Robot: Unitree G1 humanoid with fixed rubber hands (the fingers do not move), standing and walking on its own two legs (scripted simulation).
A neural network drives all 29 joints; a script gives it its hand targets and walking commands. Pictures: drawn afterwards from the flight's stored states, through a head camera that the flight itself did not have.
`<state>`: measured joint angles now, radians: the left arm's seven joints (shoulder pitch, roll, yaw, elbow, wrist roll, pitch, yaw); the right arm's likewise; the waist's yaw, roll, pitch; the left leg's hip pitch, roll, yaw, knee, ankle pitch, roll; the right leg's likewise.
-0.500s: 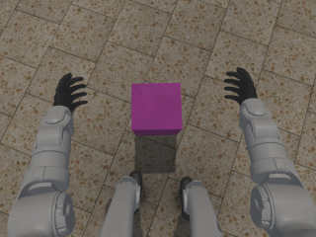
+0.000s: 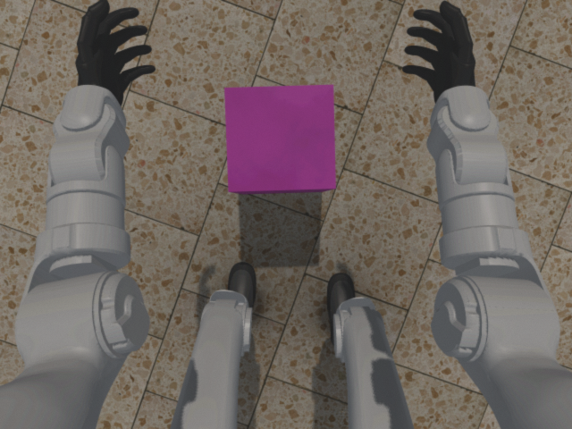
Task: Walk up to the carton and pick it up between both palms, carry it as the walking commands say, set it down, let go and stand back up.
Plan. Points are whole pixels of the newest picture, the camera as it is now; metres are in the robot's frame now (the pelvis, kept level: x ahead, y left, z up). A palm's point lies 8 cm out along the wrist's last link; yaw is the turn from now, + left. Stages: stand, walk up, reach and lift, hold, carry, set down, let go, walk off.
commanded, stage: reach and lift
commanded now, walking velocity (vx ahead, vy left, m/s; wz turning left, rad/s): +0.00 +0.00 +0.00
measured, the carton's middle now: (281, 148) +0.50 +0.04 -0.52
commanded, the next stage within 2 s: none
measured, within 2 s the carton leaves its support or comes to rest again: neither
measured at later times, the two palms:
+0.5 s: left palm (157, 118) +0.50 +0.23 -0.26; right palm (402, 113) +0.53 -0.15 -0.26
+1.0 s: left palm (187, 134) +0.50 +0.22 -0.39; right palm (377, 132) +0.52 -0.15 -0.39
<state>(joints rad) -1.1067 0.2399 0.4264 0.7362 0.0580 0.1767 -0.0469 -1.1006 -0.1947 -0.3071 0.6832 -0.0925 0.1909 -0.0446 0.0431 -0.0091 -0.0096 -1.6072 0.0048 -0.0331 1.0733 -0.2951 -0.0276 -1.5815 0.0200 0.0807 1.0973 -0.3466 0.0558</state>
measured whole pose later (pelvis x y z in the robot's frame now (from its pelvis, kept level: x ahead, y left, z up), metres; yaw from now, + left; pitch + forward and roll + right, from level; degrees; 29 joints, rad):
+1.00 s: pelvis -0.06 +0.00 -0.24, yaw +0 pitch +31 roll -1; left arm -1.58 0.42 0.17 1.07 -0.16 0.15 0.09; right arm -1.57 -0.38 -0.10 1.01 0.17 0.17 -0.13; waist 0.05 -0.01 0.53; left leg -2.08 -0.04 -0.08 2.06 -0.52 -0.07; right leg -2.03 0.08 0.07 2.09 -0.60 0.09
